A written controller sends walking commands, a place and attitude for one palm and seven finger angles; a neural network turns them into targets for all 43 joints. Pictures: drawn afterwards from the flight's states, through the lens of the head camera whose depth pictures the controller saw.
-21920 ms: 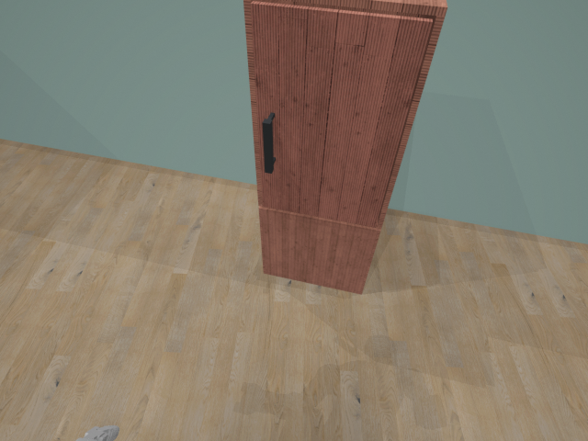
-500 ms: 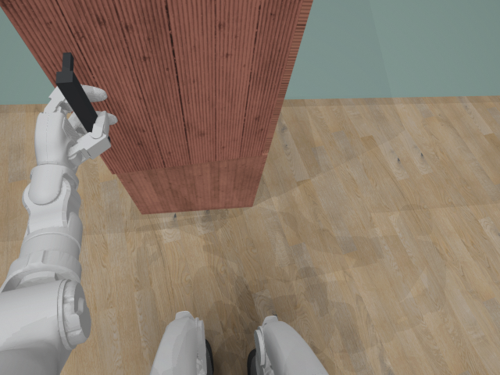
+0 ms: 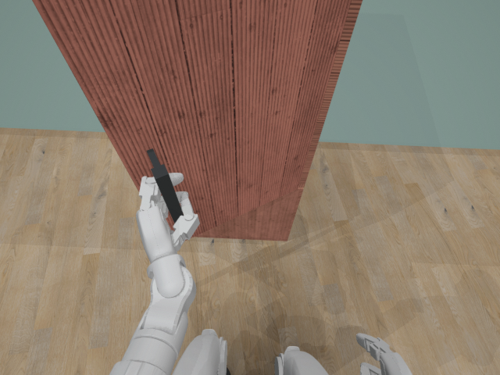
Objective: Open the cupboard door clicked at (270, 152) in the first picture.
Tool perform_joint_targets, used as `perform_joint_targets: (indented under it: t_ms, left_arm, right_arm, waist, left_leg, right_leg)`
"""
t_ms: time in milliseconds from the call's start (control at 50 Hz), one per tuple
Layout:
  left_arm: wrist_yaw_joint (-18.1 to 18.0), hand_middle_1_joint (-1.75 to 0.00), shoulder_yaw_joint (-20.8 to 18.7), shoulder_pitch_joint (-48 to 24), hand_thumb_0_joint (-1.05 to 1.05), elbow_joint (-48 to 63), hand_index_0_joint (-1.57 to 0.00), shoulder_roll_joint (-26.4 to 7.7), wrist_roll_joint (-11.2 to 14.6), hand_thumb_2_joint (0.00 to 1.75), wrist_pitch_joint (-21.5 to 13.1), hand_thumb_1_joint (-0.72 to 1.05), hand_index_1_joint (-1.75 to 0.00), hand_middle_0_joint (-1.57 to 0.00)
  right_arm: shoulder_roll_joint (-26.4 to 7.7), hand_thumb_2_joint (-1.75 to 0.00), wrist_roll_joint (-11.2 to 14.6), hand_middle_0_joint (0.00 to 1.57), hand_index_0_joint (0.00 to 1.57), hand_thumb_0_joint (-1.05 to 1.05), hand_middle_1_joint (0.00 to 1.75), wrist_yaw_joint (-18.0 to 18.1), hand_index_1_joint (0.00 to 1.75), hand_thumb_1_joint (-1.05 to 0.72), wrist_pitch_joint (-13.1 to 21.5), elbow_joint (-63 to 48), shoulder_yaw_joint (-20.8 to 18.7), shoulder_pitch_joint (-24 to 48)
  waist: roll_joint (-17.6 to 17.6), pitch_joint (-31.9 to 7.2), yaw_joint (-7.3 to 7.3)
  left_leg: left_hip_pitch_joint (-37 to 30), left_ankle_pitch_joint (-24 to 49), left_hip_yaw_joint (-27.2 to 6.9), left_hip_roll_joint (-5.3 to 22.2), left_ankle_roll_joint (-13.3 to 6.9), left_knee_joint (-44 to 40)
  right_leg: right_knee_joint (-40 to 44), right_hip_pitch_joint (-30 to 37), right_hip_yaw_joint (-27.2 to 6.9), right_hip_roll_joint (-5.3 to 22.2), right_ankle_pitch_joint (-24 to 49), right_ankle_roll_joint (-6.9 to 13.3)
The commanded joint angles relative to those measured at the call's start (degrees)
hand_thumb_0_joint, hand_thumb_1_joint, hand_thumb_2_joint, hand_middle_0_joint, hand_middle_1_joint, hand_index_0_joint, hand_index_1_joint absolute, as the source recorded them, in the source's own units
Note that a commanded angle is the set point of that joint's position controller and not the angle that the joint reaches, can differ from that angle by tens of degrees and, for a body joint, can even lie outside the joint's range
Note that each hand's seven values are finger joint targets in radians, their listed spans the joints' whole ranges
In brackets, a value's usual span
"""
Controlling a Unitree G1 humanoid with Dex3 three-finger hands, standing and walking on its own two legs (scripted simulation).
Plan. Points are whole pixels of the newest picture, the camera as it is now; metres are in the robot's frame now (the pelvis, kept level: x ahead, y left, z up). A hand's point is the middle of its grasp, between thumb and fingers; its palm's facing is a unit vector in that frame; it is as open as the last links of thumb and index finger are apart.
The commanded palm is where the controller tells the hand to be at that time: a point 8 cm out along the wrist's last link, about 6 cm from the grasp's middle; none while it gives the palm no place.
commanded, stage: pull the door open along its arc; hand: left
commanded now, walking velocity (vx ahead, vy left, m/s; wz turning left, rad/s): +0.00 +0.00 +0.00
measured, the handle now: (166, 190) +0.40 +0.16 +0.03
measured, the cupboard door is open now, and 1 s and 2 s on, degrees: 30 47 51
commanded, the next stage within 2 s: open thumb and fingers to let go in 0.22 s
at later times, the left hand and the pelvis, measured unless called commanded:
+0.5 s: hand (231, 252) +0.30 +0.04 +0.02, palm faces +0.39 -0.92 -0.01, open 6.2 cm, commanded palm +0.25 +0.09 +0.02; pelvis -0.01 -0.04 +0.00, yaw +3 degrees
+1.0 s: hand (230, 252) +0.30 +0.05 +0.02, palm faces +0.36 -0.93 -0.01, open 13.9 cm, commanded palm +0.25 +0.09 +0.02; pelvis +0.00 -0.04 +0.00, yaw +3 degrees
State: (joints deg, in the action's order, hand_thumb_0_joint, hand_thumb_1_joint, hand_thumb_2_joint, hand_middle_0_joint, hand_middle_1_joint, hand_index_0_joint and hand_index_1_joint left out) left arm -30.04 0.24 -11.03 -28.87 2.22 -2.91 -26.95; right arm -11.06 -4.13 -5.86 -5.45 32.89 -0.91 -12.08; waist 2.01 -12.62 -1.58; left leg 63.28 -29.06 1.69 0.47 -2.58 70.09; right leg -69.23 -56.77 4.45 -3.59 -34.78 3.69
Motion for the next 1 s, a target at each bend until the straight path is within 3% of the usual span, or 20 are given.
perform_joint_targets:
  t_ms: [0, 40, 80, 120, 160, 220, 260, 300, 360, 440, 480, 540, 620, 700, 740, 980]
  left_arm:
    - [-0.3, -1.35, 7.4, -7.7, 0.00, 15.3, -0.40, 4.4, -1.0, 0.90, -4.3, 0.90, -1.35, -0.40]
    - [-0.6, -1.35, 9.1, -4.9, 0.00, 16.0, -0.40, 5.6, -2.0, 0.90, -4.8, 0.90, -1.35, -0.40]
    - [-1.1, -1.35, 11.2, -1.8, 0.00, 17.6, -0.40, 7.0, -3.6, 0.90, -4.9, 0.90, -1.35, -0.40]
    - [-1.5, -1.35, 13.1, -0.1, 0.00, 17.7, -0.40, 8.5, -4.9, 0.90, -4.7, 0.90, -1.35, -0.40]
    - [-1.7, -1.35, 13.4, 5.4, 0.00, 20.2, -0.40, 8.0, -6.1, 0.90, -4.4, 0.90, -1.35, -0.40]
    - [-1.5, -1.35, 14.7, 11.1, 0.00, 21.9, -0.40, 9.3, -6.1, 0.90, -3.1, 0.90, -1.35, -0.40]
    - [-2.1, -1.35, 13.5, 8.6, 0.00, 22.8, -0.40, 8.0, -5.3, 0.90, -2.2, 0.90, -1.35, -0.40]
    - [-3.4, -1.35, 10.8, 1.0, 0.00, 21.3, -0.40, 6.1, -4.6, 0.90, -1.8, 0.90, -1.35, -0.40]
    - [-3.8, -1.33, 8.5, -0.5, 0.00, 21.2, -0.38, 4.3, -3.9, 0.81, -2.2, 0.69, -1.33, -0.38]
    - [-2.5, -1.30, 9.0, 2.5, 0.00, 20.7, -0.36, 4.9, -3.5, 0.69, -2.3, 0.41, -1.30, -0.36]
    - [-1.7, -1.28, 9.2, 3.7, 0.00, 21.3, -0.35, 4.8, -3.3, 0.63, -2.0, 0.27, -1.28, -0.35]
    - [-0.6, -1.26, 9.0, 4.6, 0.00, 22.3, -0.34, 4.1, -2.4, 0.54, -1.8, 0.06, -1.26, -0.34]
    - [0.4, -1.23, 9.6, 5.8, 0.00, 22.3, -0.32, 4.4, -1.8, 0.42, -1.5, -0.22, -1.23, -0.32]
    - [0.5, -1.20, 8.7, 6.5, 0.00, 22.7, -0.30, 3.7, -1.5, 0.30, -2.1, -0.50, -1.20, -0.30]
    - [0.6, -1.20, 9.1, 8.3, 0.00, 22.7, -0.30, 4.1, -1.8, 0.30, -2.3, -0.50, -1.20, -0.30]
    - [-0.8, -0.60, 11.2, 6.9, 0.00, 22.3, -0.20, 6.1, -3.7, 0.30, -2.0, -0.50, -0.60, -0.20]
  right_arm:
    - [-6.8, -0.90, 0.5, 0.20, 0.20, 0.00, 0.30, 1.5, 0.30, -0.90, 2.8, -6.2, -2.4, -0.5]
    - [-6.0, -0.90, 0.3, 0.20, 0.20, 0.00, 0.30, 1.9, 0.30, -0.90, 3.9, -6.2, -1.9, 1.0]
    - [-5.2, -0.90, 0.1, 0.20, 0.20, 0.00, 0.30, 2.1, 0.30, -0.90, 5.1, -6.4, -1.4, 2.0]
    - [-4.7, -0.90, -0.1, 0.20, 0.20, 0.00, 0.30, 2.2, 0.30, -0.90, 6.3, -6.4, -0.9, 3.2]
    - [-4.4, -0.90, -0.3, 0.20, 0.20, 0.00, 0.30, 2.4, 0.30, -0.90, 7.4, -7.4, -0.9, 3.5]
    - [-3.7, -0.90, -0.2, 0.20, 0.20, 0.00, 0.30, 2.6, 0.30, -0.90, 8.5, -8.3, -0.2, 5.0]
    - [-3.8, -0.90, 0.0, 0.20, 0.20, 0.00, 0.30, 3.1, 0.30, -0.90, 9.0, -8.3, -0.1, 5.0]
    - [-3.8, -0.90, -0.1, 0.20, 0.20, 0.00, 0.30, 3.7, 0.30, -0.90, 9.1, -7.0, 0.1, 5.1]
    - [-3.6, -0.90, -0.1, 0.20, 0.20, 0.00, 0.30, 4.4, 0.30, -0.90, 9.5, -6.9, 0.1, 5.8]
    - [-3.5, -0.90, -0.2, 0.20, 0.20, 0.00, 0.30, 4.3, 0.30, -0.90, 9.6, -7.0, -0.1, 5.0]
    - [-3.7, -0.90, -0.1, 0.20, 0.20, 0.00, 0.30, 4.3, 0.30, -0.90, 9.4, -7.1, -0.4, 4.1]
    - [-4.0, -0.90, 0.2, 0.20, 0.20, 0.00, 0.30, 4.3, 0.30, -0.90, 9.0, -6.9, -0.6, 3.4]
    - [-4.3, -0.90, 0.4, 0.20, 0.20, 0.00, 0.30, 4.4, 0.30, -0.90, 8.7, -6.6, -0.8, 2.8]
    - [-4.5, -0.90, 0.4, 0.20, 0.20, 0.00, 0.30, 4.5, 0.30, -0.90, 8.7, -6.5, -1.0, 2.6]
    - [-4.5, -0.90, 0.3, 0.20, 0.20, 0.00, 0.30, 4.4, 0.30, -0.90, 8.7, -6.5, -1.1, 2.5]
    - [-4.8, -0.90, 0.1, 0.20, 0.20, 0.00, 0.30, 4.5, 0.30, -0.90, 8.9, -7.1, -1.1, 2.8]
  waist:
    - [-4.7, -18.3, -1.98]
    - [-4.2, -16.1, -1.54]
    - [-1.9, -16.3, -0.72]
    - [-2.9, -14.6, -1.20]
    - [-2.6, -16.0, 0.24]
    - [-3.6, -15.0, 0.57]
    - [-4.8, -13.8, -0.16]
    - [-6.4, -11.3, -1.31]
    - [-6.3, -11.9, -0.69]
    - [-7.4, -15.0, -0.37]
    - [-7.0, -17.0, -0.25]
    - [-8.5, -16.7, -0.65]
    - [-9.1, -15.7, -1.32]
    - [-8.6, -16.2, -0.68]
    - [-8.1, -16.2, -0.58]
    - [-6.3, -16.0, -0.89]
  left_leg:
    - [-22.1, 17.9, -4.3, -0.5, 1.4, -8.3]
    - [-20.6, 15.4, -4.0, -0.9, 1.4, -8.4]
    - [-20.5, 15.2, -4.0, -1.1, 1.3, -8.1]
    - [-18.9, 13.0, -4.0, -1.3, 1.2, -7.6]
    - [-18.6, 13.6, -4.1, -1.4, 1.4, -7.5]
    - [-17.7, 12.1, -3.8, -1.8, 1.4, -7.4]
    - [-15.9, 10.7, -4.1, -1.9, 1.4, -6.6]
    - [-13.3, 8.0, -4.3, -2.0, 1.5, -5.4]
    - [-10.4, 6.6, -4.4, -2.2, 1.7, -3.8]
    - [-8.8, 7.5, -4.0, -2.4, 1.9, -3.0]
    - [-9.0, 9.2, -4.0, -2.4, 1.9, -3.0]
    - [-8.0, 9.8, -4.1, -2.3, 2.1, -2.8]
    - [-8.0, 10.3, -4.2, -2.2, 2.1, -2.9]
    - [-7.7, 10.7, -4.2, -2.3, 2.1, -2.9]
    - [-8.3, 11.4, -4.1, -2.3, 2.1, -3.0]
    - [-12.6, 11.5, -4.1, -2.1, 1.6, -4.0]
  right_leg:
    - [11.3, 9.2, -2.4, 0.5, 24.9, -2.2]
    - [11.9, 8.9, -2.8, 1.0, 22.9, -2.1]
    - [11.4, 8.4, -2.8, 1.2, 22.3, -1.7]
    - [11.9, 7.7, -3.2, 1.7, 20.7, -1.9]
    - [11.4, 9.2, -3.5, 1.8, 21.2, -1.5]
    - [12.3, 10.0, -4.4, 2.6, 21.9, -2.0]
    - [13.0, 10.1, -5.6, 3.1, 21.5, -2.5]
    - [14.0, 8.6, -7.4, 3.9, 18.1, -3.2]
    - [15.0, 9.8, -10.5, 5.1, 15.9, -3.7]
    - [15.2, 14.2, -13.4, 6.6, 22.5, -4.9]
    - [14.3, 16.0, -13.2, 6.8, 27.0, -5.1]
    - [14.7, 18.2, -14.6, 7.5, 32.1, -6.1]
    - [14.4, 18.2, -14.1, 7.7, 34.9, -6.2]
    - [13.9, 18.6, -14.0, 7.7, 35.6, -6.1]
    - [13.6, 18.3, -13.5, 7.7, 37.0, -5.9]
    - [12.5, 12.0, -9.0, 5.5, 28.6, -4.3]
